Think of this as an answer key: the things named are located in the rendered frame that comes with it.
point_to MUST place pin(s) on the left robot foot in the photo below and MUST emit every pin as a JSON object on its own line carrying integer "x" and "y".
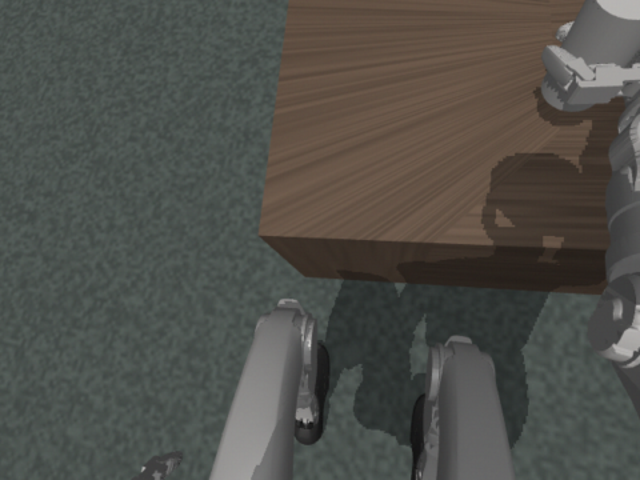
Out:
{"x": 310, "y": 433}

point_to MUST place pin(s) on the right robot foot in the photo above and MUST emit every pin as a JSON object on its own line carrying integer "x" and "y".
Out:
{"x": 416, "y": 436}

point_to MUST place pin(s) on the can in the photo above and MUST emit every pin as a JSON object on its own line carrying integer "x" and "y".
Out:
{"x": 604, "y": 31}

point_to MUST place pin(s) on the right robot hand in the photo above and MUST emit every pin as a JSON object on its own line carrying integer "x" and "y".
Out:
{"x": 595, "y": 83}

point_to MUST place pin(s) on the right robot arm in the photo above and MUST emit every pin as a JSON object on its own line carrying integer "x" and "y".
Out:
{"x": 614, "y": 327}

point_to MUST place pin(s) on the left robot hand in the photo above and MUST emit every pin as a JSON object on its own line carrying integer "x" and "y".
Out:
{"x": 158, "y": 468}

